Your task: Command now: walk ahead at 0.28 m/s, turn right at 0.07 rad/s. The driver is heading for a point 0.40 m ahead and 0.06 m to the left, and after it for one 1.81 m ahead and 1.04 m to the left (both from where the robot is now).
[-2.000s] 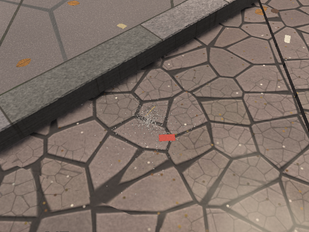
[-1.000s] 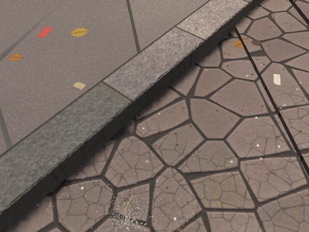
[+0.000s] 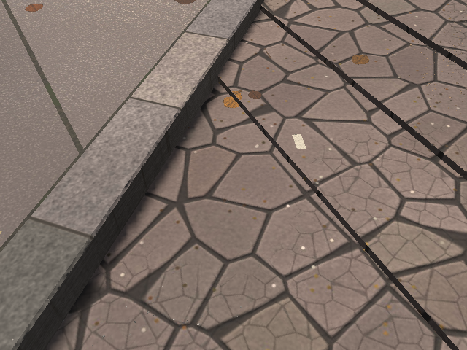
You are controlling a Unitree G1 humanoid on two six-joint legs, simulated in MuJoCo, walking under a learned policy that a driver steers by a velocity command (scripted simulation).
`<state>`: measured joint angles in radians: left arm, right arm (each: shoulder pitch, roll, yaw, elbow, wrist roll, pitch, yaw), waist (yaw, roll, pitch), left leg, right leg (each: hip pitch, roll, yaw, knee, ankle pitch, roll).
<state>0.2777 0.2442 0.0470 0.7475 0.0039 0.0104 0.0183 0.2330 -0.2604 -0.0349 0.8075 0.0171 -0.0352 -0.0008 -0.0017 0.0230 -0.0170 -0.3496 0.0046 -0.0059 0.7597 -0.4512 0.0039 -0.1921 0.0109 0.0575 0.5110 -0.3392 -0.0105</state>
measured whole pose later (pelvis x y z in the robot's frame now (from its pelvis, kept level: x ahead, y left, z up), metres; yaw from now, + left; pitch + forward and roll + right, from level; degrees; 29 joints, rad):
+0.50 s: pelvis +0.17 +0.06 +0.01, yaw +0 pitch +2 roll +0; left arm 0.17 0.29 0.07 0.71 0.00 -0.07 -0.01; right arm 0.39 -0.26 -0.03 0.83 0.00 -0.08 0.02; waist -0.07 -0.04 0.01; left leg -0.06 -0.05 0.03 0.26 -0.23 0.07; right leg -0.65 -0.10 0.03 0.84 -0.06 0.01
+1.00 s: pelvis +0.45 +0.02 +0.01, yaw +15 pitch +0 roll -3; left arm 0.29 0.28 0.08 0.82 0.01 -0.10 -0.01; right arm 0.20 -0.33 -0.07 0.71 0.02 -0.02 0.00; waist 0.05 0.05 0.04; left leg -0.68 0.12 -0.06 1.01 -0.17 -0.01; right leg -0.09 0.03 -0.16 0.27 -0.19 -0.02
